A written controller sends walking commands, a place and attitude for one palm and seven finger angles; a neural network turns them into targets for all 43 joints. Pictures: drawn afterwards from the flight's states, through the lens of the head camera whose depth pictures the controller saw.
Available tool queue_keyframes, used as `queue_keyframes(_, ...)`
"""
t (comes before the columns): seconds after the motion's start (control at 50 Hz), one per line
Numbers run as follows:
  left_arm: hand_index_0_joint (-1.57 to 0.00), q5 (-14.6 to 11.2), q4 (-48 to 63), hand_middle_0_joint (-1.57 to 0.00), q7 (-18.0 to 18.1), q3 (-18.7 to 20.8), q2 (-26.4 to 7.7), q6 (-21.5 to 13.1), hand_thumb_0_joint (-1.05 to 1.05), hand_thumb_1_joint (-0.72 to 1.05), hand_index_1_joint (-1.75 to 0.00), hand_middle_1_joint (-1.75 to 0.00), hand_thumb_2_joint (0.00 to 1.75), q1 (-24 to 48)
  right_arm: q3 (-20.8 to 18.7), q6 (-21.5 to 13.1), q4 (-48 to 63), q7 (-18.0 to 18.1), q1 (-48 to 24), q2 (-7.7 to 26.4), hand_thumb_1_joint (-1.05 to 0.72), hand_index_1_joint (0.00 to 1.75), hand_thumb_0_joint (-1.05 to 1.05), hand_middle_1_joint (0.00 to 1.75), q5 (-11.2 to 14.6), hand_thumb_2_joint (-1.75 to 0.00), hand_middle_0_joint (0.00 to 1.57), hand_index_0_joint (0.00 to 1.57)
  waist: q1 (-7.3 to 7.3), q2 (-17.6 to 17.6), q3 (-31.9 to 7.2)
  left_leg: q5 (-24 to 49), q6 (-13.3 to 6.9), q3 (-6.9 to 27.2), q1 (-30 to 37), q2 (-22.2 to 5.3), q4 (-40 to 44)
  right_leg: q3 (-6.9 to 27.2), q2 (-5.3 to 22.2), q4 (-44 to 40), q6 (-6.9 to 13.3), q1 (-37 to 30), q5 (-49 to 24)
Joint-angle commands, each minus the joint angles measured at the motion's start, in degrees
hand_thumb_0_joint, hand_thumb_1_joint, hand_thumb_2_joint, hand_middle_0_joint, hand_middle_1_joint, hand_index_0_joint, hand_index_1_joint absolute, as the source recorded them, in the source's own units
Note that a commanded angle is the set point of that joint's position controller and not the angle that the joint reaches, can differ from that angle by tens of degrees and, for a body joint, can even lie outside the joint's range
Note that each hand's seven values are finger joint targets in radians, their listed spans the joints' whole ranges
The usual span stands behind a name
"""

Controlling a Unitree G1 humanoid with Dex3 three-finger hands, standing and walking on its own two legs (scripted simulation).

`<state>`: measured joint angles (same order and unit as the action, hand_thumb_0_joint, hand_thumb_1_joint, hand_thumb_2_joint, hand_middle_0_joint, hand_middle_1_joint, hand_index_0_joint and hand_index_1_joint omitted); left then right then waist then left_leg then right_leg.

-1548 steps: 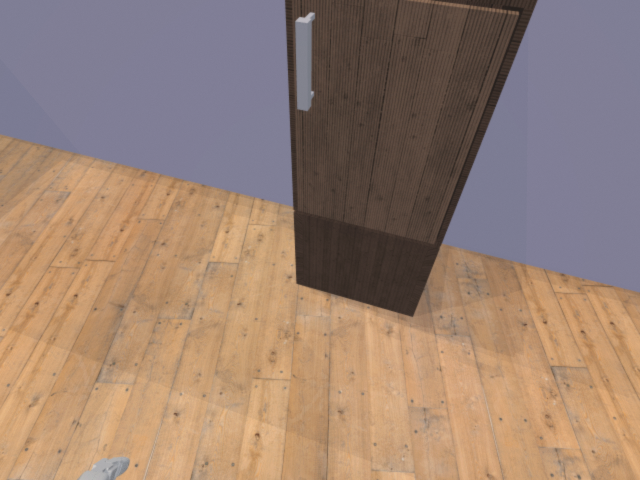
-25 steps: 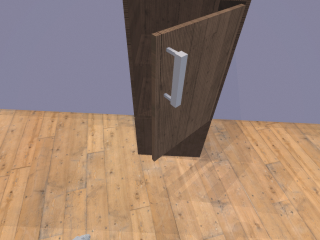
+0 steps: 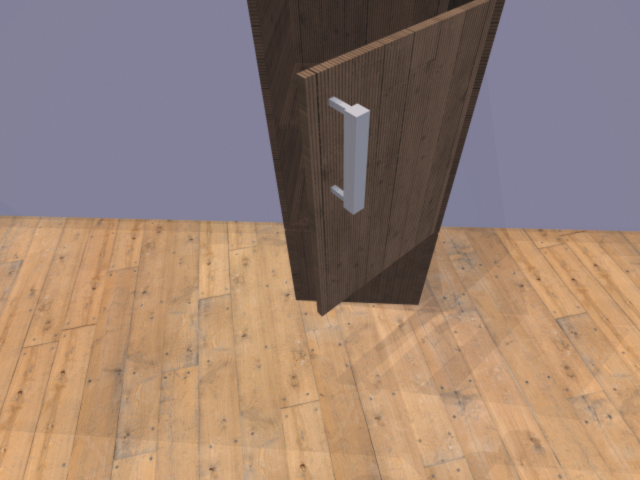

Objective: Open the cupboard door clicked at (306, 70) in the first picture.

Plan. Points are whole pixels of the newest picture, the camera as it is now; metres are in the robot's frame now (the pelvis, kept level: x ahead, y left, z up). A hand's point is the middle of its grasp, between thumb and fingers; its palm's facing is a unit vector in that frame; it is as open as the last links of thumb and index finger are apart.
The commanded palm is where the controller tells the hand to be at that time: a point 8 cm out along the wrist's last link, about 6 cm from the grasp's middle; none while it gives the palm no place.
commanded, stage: let the arm hang, fingers relaxed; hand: left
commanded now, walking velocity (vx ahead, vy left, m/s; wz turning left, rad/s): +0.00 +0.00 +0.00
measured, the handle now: (345, 158) +0.54 -0.01 +0.11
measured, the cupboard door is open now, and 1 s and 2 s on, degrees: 44 44 44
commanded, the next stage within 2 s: look to check the result in 0.34 s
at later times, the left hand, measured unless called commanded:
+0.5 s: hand out of the picture -0.02 +0.16 -0.17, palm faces +0.06 -0.98 -0.21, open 7.4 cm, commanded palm none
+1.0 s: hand out of the picture -0.01 +0.16 -0.17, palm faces +0.06 -0.98 -0.19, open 7.4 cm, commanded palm none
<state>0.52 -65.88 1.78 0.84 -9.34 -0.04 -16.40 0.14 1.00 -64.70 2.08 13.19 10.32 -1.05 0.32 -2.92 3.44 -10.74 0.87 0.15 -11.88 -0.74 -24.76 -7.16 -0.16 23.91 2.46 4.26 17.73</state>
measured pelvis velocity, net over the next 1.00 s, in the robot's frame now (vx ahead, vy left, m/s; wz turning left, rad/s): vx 0.01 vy -0.01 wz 0.01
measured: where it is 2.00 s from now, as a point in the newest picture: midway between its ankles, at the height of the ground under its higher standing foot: outside the picture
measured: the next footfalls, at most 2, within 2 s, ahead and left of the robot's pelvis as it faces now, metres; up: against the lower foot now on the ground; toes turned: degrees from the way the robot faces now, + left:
none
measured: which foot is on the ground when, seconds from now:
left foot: down 0.00-1.00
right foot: down 0.00-1.00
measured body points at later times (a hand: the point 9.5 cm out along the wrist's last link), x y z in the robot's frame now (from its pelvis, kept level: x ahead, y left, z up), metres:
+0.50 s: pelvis +0.00 -0.01 +0.00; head +0.01 -0.02 +0.45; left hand -0.02 +0.21 -0.16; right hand -0.02 -0.21 -0.17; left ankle +0.03 +0.13 -0.74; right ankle -0.05 -0.08 -0.74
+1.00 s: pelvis +0.01 -0.01 +0.00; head +0.02 -0.02 +0.45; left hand -0.01 +0.21 -0.16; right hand +0.00 -0.22 -0.17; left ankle +0.03 +0.13 -0.74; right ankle -0.05 -0.08 -0.74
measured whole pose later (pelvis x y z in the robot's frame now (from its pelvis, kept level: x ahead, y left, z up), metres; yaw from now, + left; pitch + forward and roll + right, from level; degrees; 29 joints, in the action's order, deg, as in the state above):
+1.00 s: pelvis +0.01 -0.01 +0.00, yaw +0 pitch -2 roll +0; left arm 0.4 -66.2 2.1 1.3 -6.8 -0.7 -17.0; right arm 0.2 0.6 -65.9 2.7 14.5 8.4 -1.1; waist 0.3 -1.0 2.8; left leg -11.1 1.5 0.7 -11.8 -1.2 -24.7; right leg -7.7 -0.7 23.2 3.0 3.7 17.9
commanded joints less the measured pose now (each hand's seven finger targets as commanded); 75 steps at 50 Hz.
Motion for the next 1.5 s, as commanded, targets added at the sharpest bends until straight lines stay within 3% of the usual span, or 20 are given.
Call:
queue_keyframes(0.0, -0.2, -0.3, 1.0, -0.2, 0.2, 0.9, -5.9, -1.0, 0.0, 0.9, -0.3, -0.3, 0.9, -2.6, -0.8, -0.6, 0.6, 0.0, 2.9, 4.1, -0.9, 0.3, 0.0, 0.3, -0.2, -0.9, 0.2, 0.2, 0.4, 2.9, 1.5, 8.7, -2.5, 3.2, 2.2, -4.1, 2.5, 6.5, 7.5, -7.1, 0.2, 5.1, -9.0)
queue_keyframes(0.28, -0.2, -0.4, 0.2, -0.2, 0.4, 1.2, -3.8, -1.0, 0.0, 0.9, -0.3, -0.3, 0.9, -3.7, -0.7, -0.7, -0.4, 0.4, 4.9, 2.1, -0.9, 0.3, 0.0, 0.3, -0.3, -0.9, 0.2, 0.2, 0.37, 0.7, 2.7, 7.9, -2.2, 3.1, 0.9, -3.9, 2.4, 6.7, 7.1, -7.7, 0.6, 5.5, -7.1)
queue_keyframes(0.44, -0.2, -0.4, 0.3, -0.2, 0.6, 1.5, -3.4, -1.0, 0.0, 0.9, -0.3, -0.3, 0.9, -4.8, -0.8, -0.8, -0.3, 0.5, 6.0, 1.8, -0.9, 0.3, 0.0, 0.3, -0.2, -0.9, 0.2, 0.2, 0.25, 3.2, 1.7, 9.2, -2.5, 3.2, 0.9, -4.1, 2.0, 5.8, 7.0, -6.9, 0.3, 4.6, -9.1)
queue_keyframes(0.72, -0.2, -0.4, 0.6, -0.2, 0.6, 1.6, -3.6, -1.2, 0.0, 0.9, -0.3, -0.3, 0.9, -5.8, -0.8, -0.8, 0.0, 0.5, 5.4, 2.1, -0.9, 0.3, 0.0, 0.3, 0.0, -0.9, 0.2, 0.2, 0.08, 3.3, 1.3, 10.4, -2.6, 3.1, 1.6, -4.1, 1.4, 5.4, 7.1, -6.5, 0.0, 4.5, -11.6)
queue_keyframes(0.86, -0.2, -0.4, 0.6, -0.2, 0.6, 1.5, -3.6, -1.1, 0.0, 0.9, -0.3, -0.3, 0.9, -5.2, -0.7, -0.8, -0.2, 0.6, 5.0, 2.2, -0.9, 0.3, 0.0, 0.3, -0.1, -0.9, 0.2, 0.2, 0.27, 1.3, 2.0, 10.4, -2.5, 3.3, 1.2, -4.1, 2.0, 5.8, 7.2, -6.6, 0.3, 4.4, -11.1)
queue_keyframes(1.04, -0.2, -0.3, 0.8, -0.2, 0.5, 1.6, -3.9, -1.2, 0.0, 0.9, -0.3, -0.3, 0.9, -4.9, -0.8, -0.9, 0.1, 0.5, 4.5, 2.7, -0.9, 0.3, 0.0, 0.3, -0.2, -0.9, 0.2, 0.2, 0.19, 2.6, 1.5, 10.8, -2.4, 3.2, 1.6, -4.1, 2.1, 5.5, 7.3, -6.7, 0.1, 3.8, -12.2)
queue_keyframes(1.12, -0.2, -0.2, 1.4, -0.2, 0.5, 2.3, -4.6, -0.5, 0.0, 0.9, -0.3, -0.3, 0.9, -4.7, -1.3, -0.3, 0.4, 0.9, 4.4, 3.2, -0.9, 0.3, 0.0, 0.3, -0.1, -0.9, 0.2, 0.2, 0.15, 3.2, 1.7, 9.8, -2.2, 1.5, 1.7, -4.8, -0.2, 7.1, 7.4, -6.0, 0.3, 5.1, -15.3)
queue_keyframes(1.28, -0.2, 0.4, 5.3, -0.2, -0.2, 4.9, -7.7, 1.4, 0.0, 0.9, -0.3, -0.3, 0.9, -0.9, -3.4, 0.7, 3.9, 1.4, 2.9, 4.5, -0.9, 0.3, 0.0, 0.3, -0.3, -0.9, 0.2, 0.2, 0.76, 5.9, 0.9, 2.6, -0.5, -4.1, -1.3, -5.2, -7.0, 14.3, 9.4, -1.9, 3.7, 8.1, -20.2)
queue_keyframes(1.32, -0.2, 0.4, 6.3, -0.2, -0.5, 5.3, -7.9, 1.5, 0.0, 0.9, -0.3, -0.3, 0.9, -0.1, -3.7, 0.5, 4.8, 1.4, 3.0, 5.1, -0.9, 0.3, 0.0, 0.3, -0.3, -0.9, 0.2, 0.2, 0.85, 3.3, 0.0, 4.2, -0.9, -3.5, 0.2, -6.5, -5.5, 14.0, 7.7, 0.4, 2.9, 9.5, -20.0)
queue_keyframes(1.36, -0.2, 0.3, 7.6, -0.2, -0.9, 5.4, -7.2, 1.8, 0.0, 0.9, -0.3, -0.3, 0.9, 0.9, -4.2, 0.3, 5.6, 1.7, 3.6, 7.3, -0.9, 0.3, 0.0, 0.3, -0.6, -0.9, 0.2, 0.2, 0.96, -2.3, -0.2, 7.2, -3.1, 1.2, 2.3, -10.9, -0.8, 11.3, 3.7, 5.7, 0.8, 12.9, -16.4)
queue_keyframes(1.38, -0.2, 0.3, 8.2, -0.2, -1.1, 5.3, -6.5, 1.9, 0.0, 0.9, -0.3, -0.3, 0.9, 1.2, -4.5, 0.2, 5.8, 1.9, 4.5, 9.0, -0.9, 0.3, 0.0, 0.3, -0.8, -0.9, 0.2, 0.2, 1.17, -6.8, -0.8, 8.0, -5.5, 5.2, 3.7, -14.5, 2.0, 9.2, 1.3, 10.4, -0.3, 15.5, -10.2)
queue_keyframes(1.4, -0.2, 0.3, 9.1, -0.2, -1.4, 5.2, -5.7, 2.2, 0.0, 0.9, -0.3, -0.3, 0.9, 2.0, -4.9, 0.0, 6.1, 1.9, 5.3, 10.3, -0.9, 0.3, 0.0, 0.3, -1.0, -0.9, 0.2, 0.2, 1.28, -11.2, -0.8, 9.2, -8.7, 9.2, 4.4, -19.1, 5.9, 6.8, -0.6, 18.5, -1.1, 18.4, 3.4)
queue_keyframes(1.42, -0.2, 0.3, 10.0, -0.2, -1.7, 5.2, -5.3, 2.6, 0.0, 0.9, -0.3, -0.3, 0.9, 3.6, -5.0, -0.2, 6.6, 1.9, 5.9, 10.6, -0.9, 0.3, 0.0, 0.3, -1.2, -0.9, 0.2, 0.2, 1.52, -12.5, -0.7, 8.0, -11.4, 11.3, 4.0, -22.2, 8.7, 6.5, -0.4, 27.2, -1.4, 20.3, 14.1)
queue_keyframes(1.44, -0.2, 0.5, 10.9, -0.2, -2.1, 5.2, -5.7, 2.9, 0.0, 0.9, -0.3, -0.3, 0.9, 4.6, -4.9, -0.4, 7.3, 1.8, 5.6, 11.2, -0.9, 0.3, 0.0, 0.3, -1.5, -0.9, 0.2, 0.2, 1.38, -10.7, -0.6, 5.7, -12.2, 11.4, 2.9, -23.2, 9.7, 7.6, 0.5, 31.7, -1.5, 21.2, 16.3)
queue_keyframes(1.48, -0.2, 0.7, 11.5, -0.2, -2.8, 5.3, -4.9, 2.7, 0.0, 0.9, -0.3, -0.3, 0.9, 5.3, -5.1, -0.7, 9.0, 1.6, 2.7, 11.7, -0.9, 0.3, 0.0, 0.3, -1.6, -0.9, 0.2, 0.2, 0.1, -7.1, -1.8, 8.1, -11.2, 7.0, 2.8, -21.8, 8.2, 7.8, 1.7, 30.7, -2.0, 21.2, 13.9)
